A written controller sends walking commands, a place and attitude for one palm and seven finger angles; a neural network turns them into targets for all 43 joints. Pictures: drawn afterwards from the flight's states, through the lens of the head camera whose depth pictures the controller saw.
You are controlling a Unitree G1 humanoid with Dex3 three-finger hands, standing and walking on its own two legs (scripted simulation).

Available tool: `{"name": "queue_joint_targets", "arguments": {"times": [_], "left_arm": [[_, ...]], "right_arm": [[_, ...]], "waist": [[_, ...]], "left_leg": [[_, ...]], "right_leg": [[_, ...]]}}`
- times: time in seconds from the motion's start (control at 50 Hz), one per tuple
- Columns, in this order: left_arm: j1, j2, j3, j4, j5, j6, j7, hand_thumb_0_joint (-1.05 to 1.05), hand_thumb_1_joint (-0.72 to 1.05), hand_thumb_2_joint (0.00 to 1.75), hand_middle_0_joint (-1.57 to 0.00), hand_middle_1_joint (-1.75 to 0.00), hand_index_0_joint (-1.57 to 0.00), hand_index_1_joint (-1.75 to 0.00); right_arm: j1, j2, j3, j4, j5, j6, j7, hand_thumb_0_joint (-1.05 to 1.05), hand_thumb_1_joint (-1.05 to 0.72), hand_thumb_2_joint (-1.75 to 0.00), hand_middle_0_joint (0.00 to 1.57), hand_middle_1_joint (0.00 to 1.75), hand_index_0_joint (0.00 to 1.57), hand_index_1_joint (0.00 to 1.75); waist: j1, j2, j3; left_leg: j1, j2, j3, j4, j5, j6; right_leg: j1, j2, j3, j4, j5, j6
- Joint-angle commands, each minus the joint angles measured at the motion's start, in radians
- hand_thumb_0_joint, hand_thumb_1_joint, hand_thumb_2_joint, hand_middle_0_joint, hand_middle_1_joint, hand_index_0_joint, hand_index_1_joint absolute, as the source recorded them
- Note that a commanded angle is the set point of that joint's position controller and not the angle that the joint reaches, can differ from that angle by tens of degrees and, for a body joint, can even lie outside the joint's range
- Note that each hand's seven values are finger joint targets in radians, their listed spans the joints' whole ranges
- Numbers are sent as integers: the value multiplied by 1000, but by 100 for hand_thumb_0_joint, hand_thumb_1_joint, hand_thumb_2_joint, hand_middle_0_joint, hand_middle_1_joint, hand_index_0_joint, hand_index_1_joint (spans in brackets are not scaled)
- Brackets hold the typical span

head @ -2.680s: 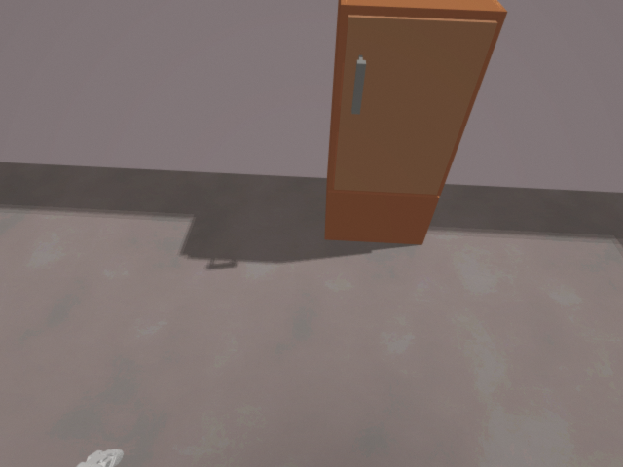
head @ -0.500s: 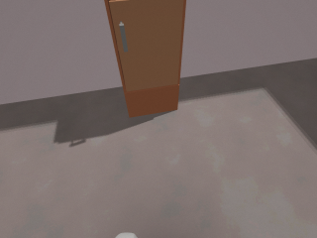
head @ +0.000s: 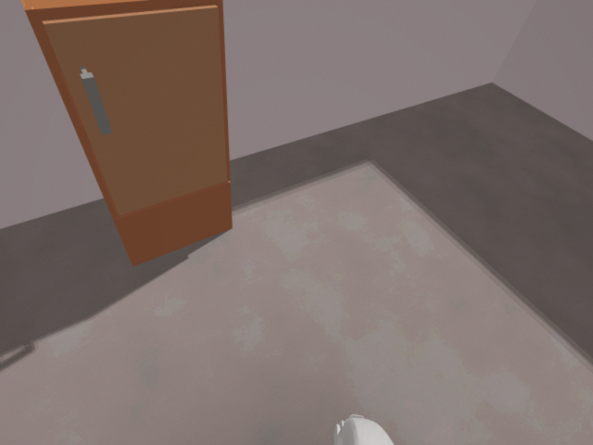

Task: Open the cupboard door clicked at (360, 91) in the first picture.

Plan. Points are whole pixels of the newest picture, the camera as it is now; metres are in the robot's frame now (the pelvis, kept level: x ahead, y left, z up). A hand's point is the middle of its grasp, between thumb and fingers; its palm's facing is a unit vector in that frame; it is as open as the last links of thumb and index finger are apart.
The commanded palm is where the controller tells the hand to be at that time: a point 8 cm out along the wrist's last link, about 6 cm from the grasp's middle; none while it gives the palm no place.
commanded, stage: walk to a spot facing it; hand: left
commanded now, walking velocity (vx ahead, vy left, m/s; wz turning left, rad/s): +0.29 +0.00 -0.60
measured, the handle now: (94, 100) +0.82 +0.55 -0.04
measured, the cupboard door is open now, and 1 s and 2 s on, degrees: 0 0 0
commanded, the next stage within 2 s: turn to face it in 0.66 s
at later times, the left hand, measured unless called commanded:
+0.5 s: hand (224, 333) +0.34 +0.14 -0.18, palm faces -0.29 -0.93 -0.21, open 7.2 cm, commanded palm none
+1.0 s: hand (242, 268) +0.48 +0.13 -0.17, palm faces -0.44 -0.87 -0.19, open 7.4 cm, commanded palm none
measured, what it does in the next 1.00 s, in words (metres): walks ahead, turning right: right foot, then left foot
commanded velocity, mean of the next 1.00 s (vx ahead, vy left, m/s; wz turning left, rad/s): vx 0.11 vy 0.00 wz -0.28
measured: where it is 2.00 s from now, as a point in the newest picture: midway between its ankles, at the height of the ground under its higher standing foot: (280, 434)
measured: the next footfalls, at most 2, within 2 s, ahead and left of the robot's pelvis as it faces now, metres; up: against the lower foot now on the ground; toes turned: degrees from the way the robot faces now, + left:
right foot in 0.24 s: +0.24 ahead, -0.12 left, +0.00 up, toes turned -16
left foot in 0.64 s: +0.42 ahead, +0.08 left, +0.00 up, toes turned -15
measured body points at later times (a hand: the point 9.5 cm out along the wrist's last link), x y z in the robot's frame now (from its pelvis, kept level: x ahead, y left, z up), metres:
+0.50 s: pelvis +0.20 -0.03 -0.01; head +0.24 -0.02 +0.44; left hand +0.35 +0.19 -0.16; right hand +0.20 -0.27 -0.15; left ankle +0.31 +0.12 -0.69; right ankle +0.20 -0.11 -0.74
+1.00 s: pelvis +0.33 +0.00 +0.00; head +0.35 +0.00 +0.44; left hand +0.50 +0.18 -0.16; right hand +0.23 -0.22 -0.15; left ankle +0.38 +0.09 -0.74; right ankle +0.26 -0.12 -0.72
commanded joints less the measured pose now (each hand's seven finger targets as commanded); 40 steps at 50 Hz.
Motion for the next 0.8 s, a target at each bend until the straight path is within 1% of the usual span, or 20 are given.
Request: {"name": "queue_joint_targets", "arguments": {"times": [0.0, 0.04, 0.1, 0.14, 0.18, 0.2, 0.22, 0.24, 0.26, 0.3, 0.36, 0.44, 0.52, 0.58, 0.6, 0.62, 0.64, 0.68, 0.72, 0.78], "left_arm": [[-150, -55, -31, -95, -6, -18, -13, 0, 90, 90, -20, -30, -20, -30], [-230, -67, -40, -112, -8, -21, -16, 0, 90, 90, -20, -30, -20, -30], [-253, -57, -43, -113, -10, -30, -12, 0, 90, 90, -20, -30, -20, -30], [-164, -32, -35, -89, -8, -41, -5, 0, 90, 90, -20, -30, -20, -30], [57, 39, -11, -25, -3, -61, 5, 0, 90, 90, -20, -30, -20, -30], [181, 136, 5, 7, -3, -68, 18, 0, 90, 90, -20, -30, -20, -30], [264, 221, 22, 19, -24, -76, 32, 0, 90, 90, -20, -30, -20, -30], [233, 236, 27, 8, -44, -63, 44, 0, 90, 90, -20, -30, -20, -30], [155, 207, 20, -15, -41, -65, 45, 0, 90, 90, -20, -30, -20, -30], [16, 119, -1, -46, -36, -71, 60, 0, 90, 90, -20, -30, -20, -30], [-49, 92, -11, -53, -18, -82, 56, 0, 90, 90, -20, -30, -20, -30], [-27, 90, -6, -46, -17, -85, 46, 0, 90, 90, -20, -30, -20, -30], [22, 112, 4, -54, -18, -70, 48, 0, 90, 90, -20, -30, -20, -30], [21, 116, 10, -67, -25, -47, 51, 0, 90, 90, -20, -30, -20, -30], [19, 89, 6, -75, -26, -40, 54, 0, 90, 90, -20, -30, -20, -30], [44, 32, -2, -92, -37, -34, 51, 0, 90, 90, -20, -30, -20, -30], [79, 5, -8, -103, -34, -38, 43, 0, 90, 90, -20, -30, -20, -30], [35, 47, 7, -86, -17, -30, 38, 0, 90, 90, -20, -30, -20, -30], [46, 30, 9, -81, -14, -19, 23, 0, 90, 90, -20, -30, -20, -30], [84, -18, -9, -52, -21, -5, 32, 0, 90, 90, -20, -30, -20, -30]], "right_arm": [[129, -132, -26, 4, -4, -19, -14, 0, -90, -90, 20, 30, 20, 30], [169, -130, -25, 22, -8, -14, -16, 0, -90, -90, 20, 30, 20, 30], [183, -150, -35, 43, -9, -3, -13, 0, -90, -90, 20, 30, 20, 30], [158, -186, -48, 36, -5, -1, -13, 0, -90, -90, 20, 30, 20, 30], [118, -213, -50, 15, 4, 2, -6, 0, -90, -90, 20, 30, 20, 30], [116, -172, -42, -10, 23, 5, 9, 0, -90, -90, 20, 30, 20, 30], [113, -110, -38, -53, 30, -3, 4, 0, -90, -90, 20, 30, 20, 30], [12, -143, -46, -88, 19, -6, -5, 0, -90, -90, 20, 30, 20, 30], [8, -135, -49, -98, 13, -2, 0, 0, -90, -90, 20, 30, 20, 30], [-35, -140, -50, -86, -3, 29, 6, 0, -90, -90, 20, 30, 20, 30], [37, -92, -44, -71, -9, 66, 11, 0, -90, -90, 20, 30, 20, 30], [-48, -92, -47, -112, -9, 63, 24, 0, -90, -90, 20, 30, 20, 30], [-171, -106, -45, -157, 0, 48, 21, 0, -90, -90, 20, 30, 20, 30], [-180, -139, -52, -163, 4, 45, 10, 0, -90, -90, 20, 30, 20, 30], [-127, -168, -58, -151, 3, 40, 3, 0, -90, -90, 20, 30, 20, 30], [-58, -263, -74, -142, -11, 33, -1, 0, -90, -90, 20, 30, 20, 30], [-19, -331, -81, -148, -11, 47, 6, 0, -90, -90, 20, 30, 20, 30], [-111, -258, -62, -170, -9, 49, 3, 0, -90, -90, 20, 30, 20, 30], [-190, -209, -50, -179, -11, 46, 2, 0, -90, -90, 20, 30, 20, 30], [-175, -180, -42, -153, -10, 44, 2, 0, -90, -90, 20, 30, 20, 30]], "waist": [[-38, 191, 139], [-64, 187, 163], [-58, 204, 131], [-8, 221, 57], [101, 232, -84], [154, 77, -186], [138, -69, -317], [142, 19, -240], [91, -17, -207], [14, 118, -34], [-66, 60, 4], [-51, -59, 1], [-3, -81, -32], [-14, -90, -39], [-41, -15, -56], [-64, 220, -120], [-59, 367, -147], [-48, 250, -58], [-11, 204, -3], [-8, 235, -25]], "left_leg": [[70, 240, -73, -96, 621, 29], [78, 233, -36, -92, 682, 37], [120, 251, 28, -2, 937, 46], [131, 265, 67, 152, 1161, 37], [-21, 254, 76, 496, 1058, -3], [-331, 206, 70, 803, 519, -34], [-627, 36, -6, 1187, -274, -89], [-688, 70, -151, 1193, -221, -62], [-701, 106, -190, 1194, -136, -71], [-605, 166, -209, 1052, -59, -79], [-476, 148, -166, 855, -16, -102], [-474, 112, -148, 634, 79, -114], [-417, 44, -129, 434, 41, -110], [-265, 11, -121, 249, 88, -104], [-110, 49, -153, 121, 162, -94], [73, 277, -382, 38, 277, -18], [94, 496, -533, -2, 391, 93], [-92, 435, -458, -47, 250, 99], [-144, 361, -278, -40, 336, 69], [-177, 291, -150, -18, 503, 85]], "right_leg": [[-151, -1, -82, -127, 37, -2], [-103, 15, -119, -258, 34, -17], [26, 68, -175, -412, -28, -60], [179, 115, -199, -477, -58, -101], [569, 123, -181, -611, -14, -141], [903, -72, 43, -635, 92, -216], [1084, -377, 562, -687, 380, -364], [972, -360, 501, -741, 458, -385], [881, -336, 483, -770, 331, -353], [524, -266, 334, -852, 144, -291], [274, -154, 185, -877, 153, -236], [272, -84, 182, -856, 94, -215], [376, -96, 254, -757, 267, -203], [371, -78, 287, -677, 253, -161], [288, -36, 265, -589, 170, -123], [130, 94, 151, -386, -112, -54], [43, 122, 18, -112, -506, -8], [49, 50, 39, 72, -415, 8], [52, 6, 16, 97, -296, 21], [143, -2, -12, 0, -239, 29]]}}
